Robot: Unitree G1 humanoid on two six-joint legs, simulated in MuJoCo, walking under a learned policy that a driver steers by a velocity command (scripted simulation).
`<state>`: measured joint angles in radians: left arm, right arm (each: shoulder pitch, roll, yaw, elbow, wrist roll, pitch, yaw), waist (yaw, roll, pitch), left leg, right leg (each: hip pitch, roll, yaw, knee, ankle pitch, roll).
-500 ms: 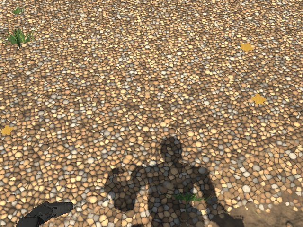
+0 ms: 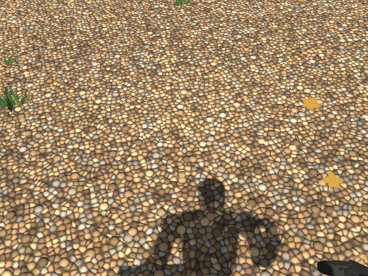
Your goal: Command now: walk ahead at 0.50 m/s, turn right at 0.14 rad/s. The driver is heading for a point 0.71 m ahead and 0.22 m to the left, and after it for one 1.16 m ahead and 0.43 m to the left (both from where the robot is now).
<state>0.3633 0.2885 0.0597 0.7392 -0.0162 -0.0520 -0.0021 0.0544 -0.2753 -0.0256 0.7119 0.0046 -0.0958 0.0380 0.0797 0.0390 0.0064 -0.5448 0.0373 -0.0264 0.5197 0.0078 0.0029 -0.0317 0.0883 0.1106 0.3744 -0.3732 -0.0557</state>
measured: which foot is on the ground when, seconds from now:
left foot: up 0.00-0.02, down 0.04-0.58, up 0.60-1.00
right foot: down 0.00-0.04, up 0.06-0.54, down 0.56-1.00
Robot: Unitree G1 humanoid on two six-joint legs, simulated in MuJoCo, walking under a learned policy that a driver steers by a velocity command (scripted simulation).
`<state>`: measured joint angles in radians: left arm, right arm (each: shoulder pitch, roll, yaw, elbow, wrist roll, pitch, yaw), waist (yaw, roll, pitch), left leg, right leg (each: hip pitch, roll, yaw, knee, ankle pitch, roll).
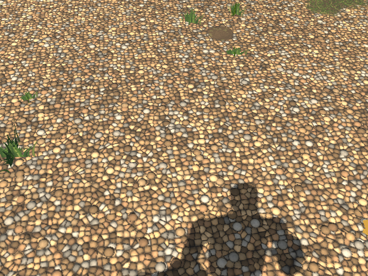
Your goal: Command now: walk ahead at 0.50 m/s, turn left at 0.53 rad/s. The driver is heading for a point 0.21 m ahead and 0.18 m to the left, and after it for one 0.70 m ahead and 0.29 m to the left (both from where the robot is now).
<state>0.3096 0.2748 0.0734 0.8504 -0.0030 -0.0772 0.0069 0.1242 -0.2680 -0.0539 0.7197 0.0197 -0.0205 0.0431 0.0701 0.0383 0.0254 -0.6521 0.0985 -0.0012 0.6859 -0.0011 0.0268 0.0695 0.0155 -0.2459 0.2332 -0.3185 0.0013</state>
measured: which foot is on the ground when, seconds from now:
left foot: up 0.00-0.08, down 0.10-0.58, up 0.60-1.00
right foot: down 0.00-0.10, up 0.12-0.56, down 0.58-1.00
